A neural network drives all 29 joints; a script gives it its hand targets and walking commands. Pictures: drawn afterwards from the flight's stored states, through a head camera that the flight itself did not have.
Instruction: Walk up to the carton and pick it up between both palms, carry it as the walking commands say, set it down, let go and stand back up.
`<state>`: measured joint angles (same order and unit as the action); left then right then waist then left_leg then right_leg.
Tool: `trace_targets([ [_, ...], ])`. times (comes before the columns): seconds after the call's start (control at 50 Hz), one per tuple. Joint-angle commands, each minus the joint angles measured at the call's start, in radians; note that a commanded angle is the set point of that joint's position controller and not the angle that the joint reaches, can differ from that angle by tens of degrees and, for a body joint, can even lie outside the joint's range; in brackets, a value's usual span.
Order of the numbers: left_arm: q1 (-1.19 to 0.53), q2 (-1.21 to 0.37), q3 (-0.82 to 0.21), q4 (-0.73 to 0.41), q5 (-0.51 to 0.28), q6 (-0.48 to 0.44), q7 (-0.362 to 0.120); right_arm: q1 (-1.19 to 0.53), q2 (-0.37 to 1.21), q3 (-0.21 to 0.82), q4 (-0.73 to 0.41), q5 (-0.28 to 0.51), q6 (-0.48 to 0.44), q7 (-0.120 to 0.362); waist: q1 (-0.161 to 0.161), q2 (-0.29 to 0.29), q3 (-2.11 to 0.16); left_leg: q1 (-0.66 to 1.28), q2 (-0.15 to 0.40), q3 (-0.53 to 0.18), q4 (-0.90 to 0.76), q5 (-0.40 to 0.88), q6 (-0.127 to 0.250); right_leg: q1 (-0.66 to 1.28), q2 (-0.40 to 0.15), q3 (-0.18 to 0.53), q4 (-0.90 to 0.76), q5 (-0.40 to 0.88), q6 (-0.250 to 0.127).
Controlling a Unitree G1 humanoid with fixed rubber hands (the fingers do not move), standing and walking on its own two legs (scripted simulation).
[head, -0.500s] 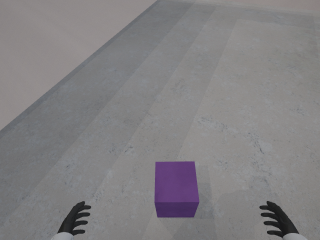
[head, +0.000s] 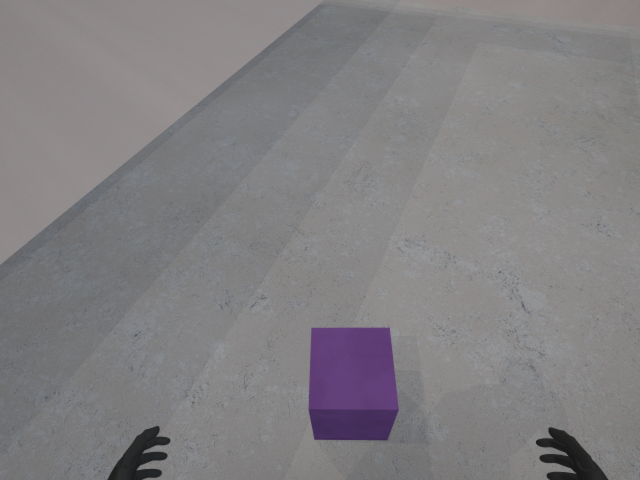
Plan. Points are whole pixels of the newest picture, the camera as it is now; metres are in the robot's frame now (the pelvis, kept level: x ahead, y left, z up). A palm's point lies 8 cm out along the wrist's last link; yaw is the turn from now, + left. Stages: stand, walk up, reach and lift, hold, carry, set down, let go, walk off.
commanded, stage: stand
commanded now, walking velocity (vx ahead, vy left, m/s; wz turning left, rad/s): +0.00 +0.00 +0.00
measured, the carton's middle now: (350, 385) +0.44 -0.03 -0.63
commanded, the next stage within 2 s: none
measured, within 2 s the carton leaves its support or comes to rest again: neither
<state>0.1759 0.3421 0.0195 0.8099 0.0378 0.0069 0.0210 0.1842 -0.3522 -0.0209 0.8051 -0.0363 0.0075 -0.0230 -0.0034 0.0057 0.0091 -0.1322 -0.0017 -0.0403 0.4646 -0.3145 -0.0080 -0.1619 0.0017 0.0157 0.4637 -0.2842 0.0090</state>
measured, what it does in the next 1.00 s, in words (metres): stands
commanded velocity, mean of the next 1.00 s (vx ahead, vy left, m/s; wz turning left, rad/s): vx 0.00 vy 0.00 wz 0.00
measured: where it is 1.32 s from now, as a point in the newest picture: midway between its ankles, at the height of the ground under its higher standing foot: outside the picture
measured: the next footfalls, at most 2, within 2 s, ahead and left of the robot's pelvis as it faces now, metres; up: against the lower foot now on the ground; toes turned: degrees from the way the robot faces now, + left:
none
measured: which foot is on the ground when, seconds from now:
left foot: down 0.00-1.00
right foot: down 0.00-1.00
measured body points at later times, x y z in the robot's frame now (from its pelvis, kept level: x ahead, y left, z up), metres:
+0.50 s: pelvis -0.02 +0.00 +0.00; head -0.02 +0.00 +0.45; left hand +0.09 +0.31 -0.10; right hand +0.09 -0.31 -0.11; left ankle -0.04 +0.12 -0.74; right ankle -0.02 -0.13 -0.74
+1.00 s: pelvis -0.03 +0.00 +0.01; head -0.03 +0.00 +0.46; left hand +0.07 +0.31 -0.11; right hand +0.08 -0.32 -0.11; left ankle -0.04 +0.12 -0.74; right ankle -0.02 -0.13 -0.74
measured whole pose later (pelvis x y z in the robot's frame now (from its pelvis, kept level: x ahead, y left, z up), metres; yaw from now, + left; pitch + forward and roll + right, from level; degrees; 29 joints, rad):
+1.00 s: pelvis -0.03 +0.00 +0.01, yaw +0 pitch -3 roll +0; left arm 0.13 0.38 0.01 1.01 0.02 -0.01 0.01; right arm 0.15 -0.39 0.00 1.00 -0.02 -0.01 -0.02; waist 0.00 0.00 0.03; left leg -0.09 0.00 -0.05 0.37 -0.23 -0.01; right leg -0.12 0.00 0.01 0.37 -0.20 0.01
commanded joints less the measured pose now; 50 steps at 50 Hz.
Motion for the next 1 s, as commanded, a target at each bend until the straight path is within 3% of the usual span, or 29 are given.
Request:
trace_targets([
  [0.0, -0.027, 0.157, 0.035, -0.041, -0.002, -0.013, 0.004, -0.025, -0.157, -0.034, -0.043, 0.001, -0.014, -0.004, 0.001, -0.002, -0.044, -0.013, 0.081, -0.058, -0.06, 0.337, 0.009, 0.04, -0.082, 0.064, -0.054, 0.307, -0.015],
  [0.46, -0.054, 0.192, 0.027, 0.081, -0.011, -0.02, -0.004, -0.046, -0.186, -0.019, 0.072, 0.008, -0.024, 0.001, 0.006, -0.003, -0.001, -0.018, 0.095, -0.081, -0.132, 0.225, 0.018, 0.047, -0.099, 0.088, -0.126, 0.208, -0.02],
  [0.98, -0.08, 0.212, 0.021, 0.164, -0.02, -0.022, -0.008, -0.07, -0.205, -0.011, 0.15, 0.018, -0.027, 0.004, 0.006, -0.003, -0.002, -0.009, 0.106, -0.09, -0.16, 0.227, 0.024, 0.059, -0.111, 0.093, -0.152, 0.204, -0.025],
])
